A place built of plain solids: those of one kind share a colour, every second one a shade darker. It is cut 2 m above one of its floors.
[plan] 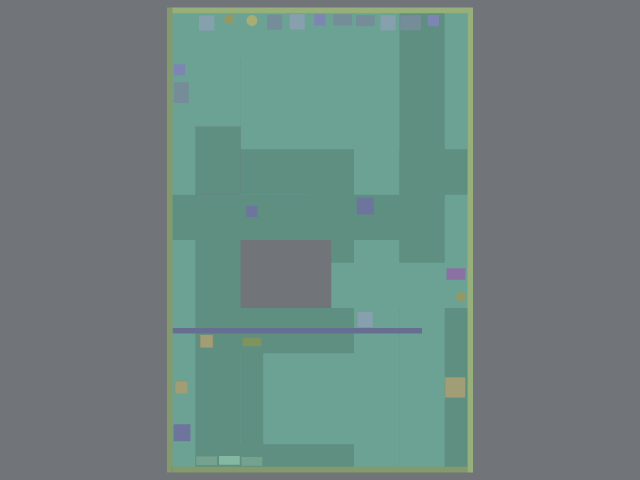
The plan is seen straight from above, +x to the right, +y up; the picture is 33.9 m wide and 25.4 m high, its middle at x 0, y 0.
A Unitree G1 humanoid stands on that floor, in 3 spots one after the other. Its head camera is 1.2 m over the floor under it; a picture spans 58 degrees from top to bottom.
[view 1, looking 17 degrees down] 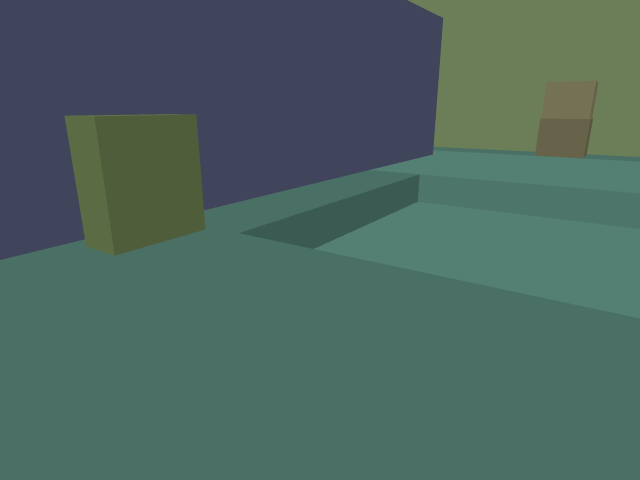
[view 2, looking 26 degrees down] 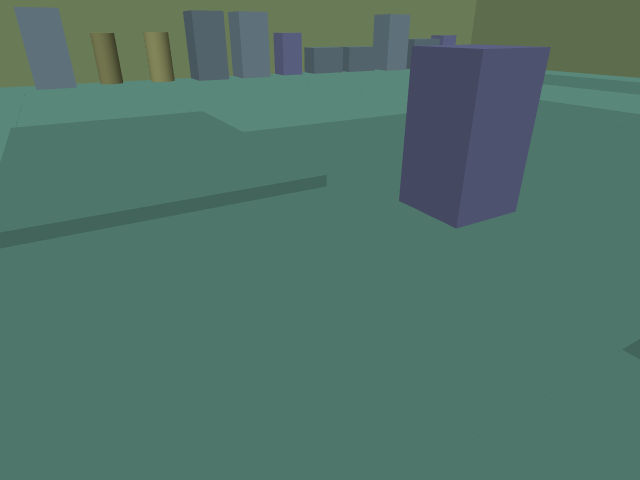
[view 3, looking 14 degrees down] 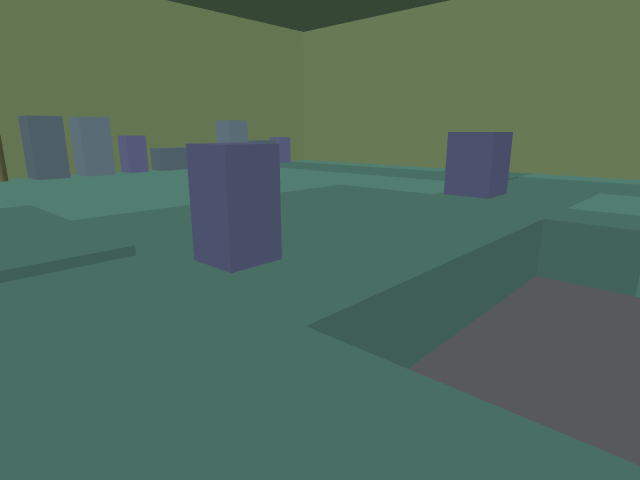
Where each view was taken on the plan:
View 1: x -6.00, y -9.00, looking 34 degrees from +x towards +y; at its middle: floor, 5.61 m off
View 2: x -6.00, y -0.60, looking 60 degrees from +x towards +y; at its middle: floor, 2.74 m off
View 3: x -6.00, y -1.80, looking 43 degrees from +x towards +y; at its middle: floor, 4.96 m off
